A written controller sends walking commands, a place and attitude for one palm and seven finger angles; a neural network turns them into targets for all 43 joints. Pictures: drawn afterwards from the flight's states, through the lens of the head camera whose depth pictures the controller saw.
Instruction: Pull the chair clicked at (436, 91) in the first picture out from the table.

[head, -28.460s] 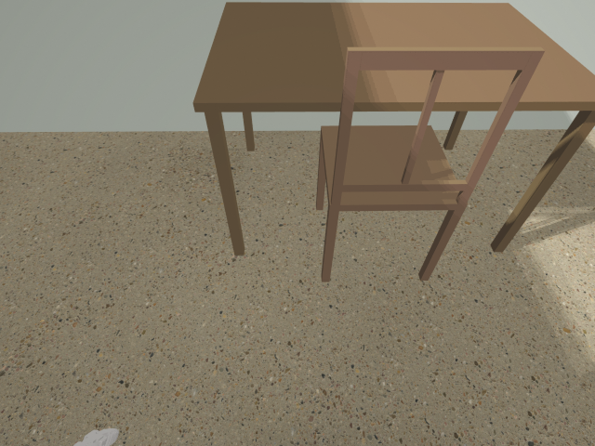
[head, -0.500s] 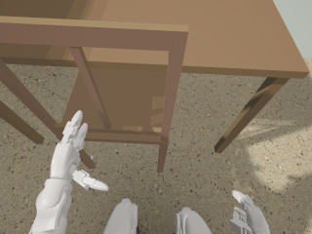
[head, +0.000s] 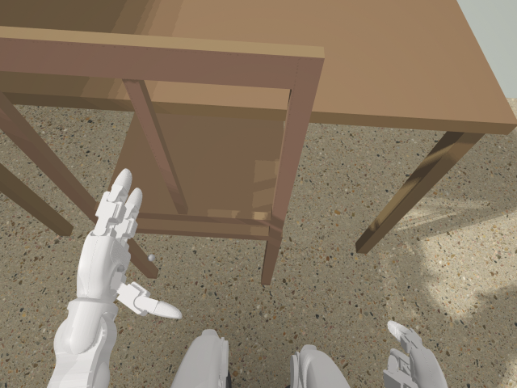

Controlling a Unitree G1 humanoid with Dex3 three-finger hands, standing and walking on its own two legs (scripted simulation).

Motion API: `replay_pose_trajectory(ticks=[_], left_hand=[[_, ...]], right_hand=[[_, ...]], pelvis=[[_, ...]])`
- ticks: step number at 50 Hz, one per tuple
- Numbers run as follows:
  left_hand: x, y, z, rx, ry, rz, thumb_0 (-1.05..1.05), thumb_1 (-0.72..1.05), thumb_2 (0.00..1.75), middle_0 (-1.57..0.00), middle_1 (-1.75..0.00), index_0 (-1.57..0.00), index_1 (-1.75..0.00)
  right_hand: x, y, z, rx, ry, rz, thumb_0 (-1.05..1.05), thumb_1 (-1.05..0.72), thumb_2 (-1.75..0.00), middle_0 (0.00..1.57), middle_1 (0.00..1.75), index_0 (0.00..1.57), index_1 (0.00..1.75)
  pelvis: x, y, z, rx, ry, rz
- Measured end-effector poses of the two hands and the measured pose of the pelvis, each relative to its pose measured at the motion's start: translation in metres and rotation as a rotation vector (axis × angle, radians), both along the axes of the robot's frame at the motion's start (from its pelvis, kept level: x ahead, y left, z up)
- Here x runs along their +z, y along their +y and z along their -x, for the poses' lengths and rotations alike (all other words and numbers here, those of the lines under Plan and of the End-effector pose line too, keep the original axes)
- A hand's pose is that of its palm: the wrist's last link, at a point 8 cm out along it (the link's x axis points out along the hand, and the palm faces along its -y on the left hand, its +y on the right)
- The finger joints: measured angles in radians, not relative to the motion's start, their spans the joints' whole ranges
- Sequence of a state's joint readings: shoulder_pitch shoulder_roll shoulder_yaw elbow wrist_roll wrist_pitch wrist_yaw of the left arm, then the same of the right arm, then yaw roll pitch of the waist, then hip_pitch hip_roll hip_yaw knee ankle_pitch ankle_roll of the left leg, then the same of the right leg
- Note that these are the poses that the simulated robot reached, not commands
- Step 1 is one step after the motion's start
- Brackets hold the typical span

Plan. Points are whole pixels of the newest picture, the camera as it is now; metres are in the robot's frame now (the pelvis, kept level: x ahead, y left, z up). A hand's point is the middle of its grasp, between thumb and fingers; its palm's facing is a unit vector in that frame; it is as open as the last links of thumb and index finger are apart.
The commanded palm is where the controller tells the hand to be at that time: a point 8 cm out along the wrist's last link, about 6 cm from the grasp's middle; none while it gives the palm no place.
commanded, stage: aim the fingers beside a spindle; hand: left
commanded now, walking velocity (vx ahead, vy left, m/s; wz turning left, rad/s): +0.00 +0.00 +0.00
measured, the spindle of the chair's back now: (164, 162) +0.45 +0.17 +0.04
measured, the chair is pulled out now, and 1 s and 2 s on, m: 0.00 0.00 0.00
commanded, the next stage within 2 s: push the fingers through the gap in 1.72 s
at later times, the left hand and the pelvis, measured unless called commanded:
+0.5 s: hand (161, 261) +0.31 +0.16 -0.02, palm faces -0.06 -1.00 +0.01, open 17.0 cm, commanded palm +0.29 +0.21 +0.02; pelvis +0.00 +0.01 -0.01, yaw +0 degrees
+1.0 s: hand (162, 247) +0.30 +0.15 +0.05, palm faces -0.03 -1.00 -0.07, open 16.9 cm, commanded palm +0.29 +0.21 +0.02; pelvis +0.00 +0.00 +0.00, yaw +0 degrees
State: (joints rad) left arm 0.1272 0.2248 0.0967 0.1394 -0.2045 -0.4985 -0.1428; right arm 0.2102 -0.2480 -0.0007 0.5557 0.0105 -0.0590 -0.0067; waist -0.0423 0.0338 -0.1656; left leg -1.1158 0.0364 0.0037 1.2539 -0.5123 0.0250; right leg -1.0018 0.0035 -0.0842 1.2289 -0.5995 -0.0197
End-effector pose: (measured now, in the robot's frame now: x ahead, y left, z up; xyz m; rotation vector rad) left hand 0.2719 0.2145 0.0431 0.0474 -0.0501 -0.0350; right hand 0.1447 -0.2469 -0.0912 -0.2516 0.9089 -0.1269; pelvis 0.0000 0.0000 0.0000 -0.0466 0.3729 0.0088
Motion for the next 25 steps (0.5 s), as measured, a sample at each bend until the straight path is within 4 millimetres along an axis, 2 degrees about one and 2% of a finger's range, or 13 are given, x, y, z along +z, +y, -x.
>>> replay_pose_trajectory(ticks=[3, 8, 10, 12, 16, 18, 20, 22, 25], left_hand=[[-0.003, 0.005, -0.007, 0.007, -0.005, -0.014, -0.01, -0.5, 0.3, -0.07, -0.08, -0.06, -0.08], [-0.048, 0.0, -0.014, -0.021, 0.182, 0.033, -0.01, -0.5, 0.3, -0.06, -0.08, -0.05, -0.08], [-0.054, -0.005, -0.012, -0.036, 0.203, 0.047, -0.01, -0.5, 0.3, -0.06, -0.08, -0.05, -0.08], [-0.043, -0.007, -0.009, -0.036, 0.157, 0.046, -0.01, -0.5, 0.3, -0.06, -0.08, -0.06, -0.08], [0.0, 0.001, -0.007, 0.003, -0.012, -0.002, -0.01, -0.5, 0.3, -0.07, -0.08, -0.06, -0.08], [0.008, 0.009, -0.011, 0.024, -0.042, -0.027, -0.01, -0.5, 0.3, -0.07, -0.08, -0.06, -0.08], [-0.003, 0.015, -0.017, 0.031, 0.004, -0.029, -0.01, -0.5, 0.3, -0.07, -0.08, -0.06, -0.08], [-0.025, 0.015, -0.02, 0.022, 0.105, -0.001, -0.01, -0.5, 0.3, -0.06, -0.08, -0.06, -0.08], [-0.056, 0.002, -0.016, -0.022, 0.236, 0.049, -0.01, -0.5, 0.3, -0.06, -0.08, -0.05, -0.08]], right_hand=[[-0.002, 0.002, -0.004, 0.016, -0.001, -0.007, 0.01, -0.91, -0.89, 0.2, 0.3, 0.2, 0.3], [-0.006, 0.003, -0.008, 0.009, -0.007, -0.006, 0.01, -0.91, -0.89, 0.2, 0.3, 0.2, 0.3], [-0.005, 0.003, -0.008, 0.0, -0.013, 0.002, 0.01, -0.91, -0.89, 0.2, 0.3, 0.2, 0.3], [-0.003, 0.004, -0.007, -0.007, -0.017, 0.007, 0.01, -0.91, -0.89, 0.2, 0.3, 0.2, 0.3], [0.0, 0.009, -0.006, 0.006, -0.008, -0.004, 0.01, -0.91, -0.89, 0.2, 0.3, 0.2, 0.3], [-0.002, 0.011, -0.006, 0.019, 0.002, -0.016, 0.01, -0.91, -0.89, 0.2, 0.3, 0.2, 0.3], [-0.005, 0.012, -0.006, 0.025, 0.011, -0.027, 0.01, -0.91, -0.89, 0.2, 0.3, 0.2, 0.3], [-0.007, 0.012, -0.006, 0.021, 0.017, -0.032, 0.01, -0.91, -0.89, 0.2, 0.3, 0.2, 0.3], [-0.007, 0.009, -0.005, 0.006, 0.013, -0.018, 0.01, -0.91, -0.89, 0.2, 0.3, 0.2, 0.3]], pelvis=[[-0.002, 0.001, 0.001, 0.005, 0.005, 0.002], [-0.008, 0.003, 0.004, 0.004, 0.016, 0.004], [-0.009, 0.003, 0.004, 0.0, 0.018, 0.005], [-0.007, 0.004, 0.003, -0.005, 0.015, 0.005], [-0.002, 0.004, 0.0, -0.004, 0.008, 0.003], [-0.001, 0.005, 0.0, 0.001, 0.008, 0.004], [-0.002, 0.005, 0.001, 0.005, 0.01, 0.005], [-0.004, 0.005, 0.002, 0.007, 0.011, 0.005], [-0.007, 0.005, 0.002, 0.007, 0.017, 0.008]])
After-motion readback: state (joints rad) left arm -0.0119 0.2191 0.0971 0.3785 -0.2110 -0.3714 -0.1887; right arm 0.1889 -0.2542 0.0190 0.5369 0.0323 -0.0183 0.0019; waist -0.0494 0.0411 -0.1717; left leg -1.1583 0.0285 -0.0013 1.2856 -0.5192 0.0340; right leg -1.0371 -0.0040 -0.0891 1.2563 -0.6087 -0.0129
